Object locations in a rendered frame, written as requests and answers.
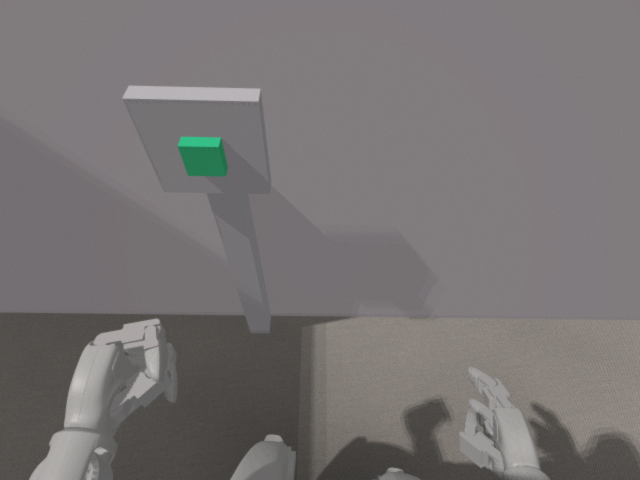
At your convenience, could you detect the left robot hand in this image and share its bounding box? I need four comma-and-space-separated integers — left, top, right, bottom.
64, 318, 178, 438

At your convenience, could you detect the robot left forearm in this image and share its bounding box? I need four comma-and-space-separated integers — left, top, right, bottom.
29, 428, 118, 480

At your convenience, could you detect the left robot thigh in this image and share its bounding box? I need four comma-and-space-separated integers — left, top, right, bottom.
230, 441, 296, 480

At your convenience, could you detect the button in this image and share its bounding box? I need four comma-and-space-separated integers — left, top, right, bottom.
178, 137, 228, 177

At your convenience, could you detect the right robot hand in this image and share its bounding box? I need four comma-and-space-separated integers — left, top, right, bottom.
459, 367, 541, 478

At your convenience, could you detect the left robot shin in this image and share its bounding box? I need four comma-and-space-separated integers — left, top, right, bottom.
264, 435, 284, 443

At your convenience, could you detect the panel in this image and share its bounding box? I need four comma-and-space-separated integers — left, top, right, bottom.
122, 86, 271, 333

